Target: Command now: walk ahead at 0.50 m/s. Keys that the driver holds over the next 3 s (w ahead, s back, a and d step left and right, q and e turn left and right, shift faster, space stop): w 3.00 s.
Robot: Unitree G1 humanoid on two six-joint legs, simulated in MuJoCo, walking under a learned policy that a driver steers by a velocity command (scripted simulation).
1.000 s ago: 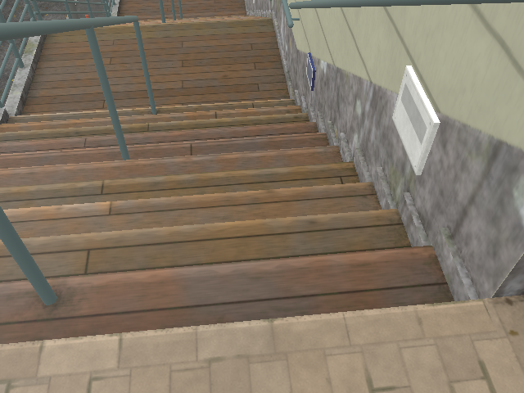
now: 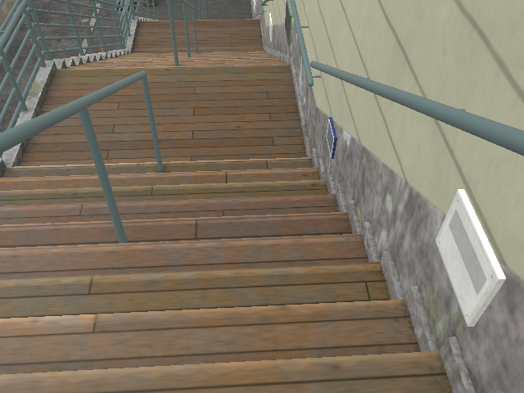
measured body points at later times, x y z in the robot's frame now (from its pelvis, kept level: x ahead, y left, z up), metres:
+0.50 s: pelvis +0.24 -0.02 -0.12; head +0.25 -0.03 +0.33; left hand +0.41 +0.17 -0.24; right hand +0.05 -0.17 -0.25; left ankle +0.03 +0.07 -0.73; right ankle +0.33 -0.12 -0.87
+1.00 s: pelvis +0.49 +0.02 -0.28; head +0.50 +0.04 +0.17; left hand +0.33 +0.17 -0.43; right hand +0.66 -0.18 -0.40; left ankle +0.60 +0.13 -1.03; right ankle +0.32 -0.12 -0.89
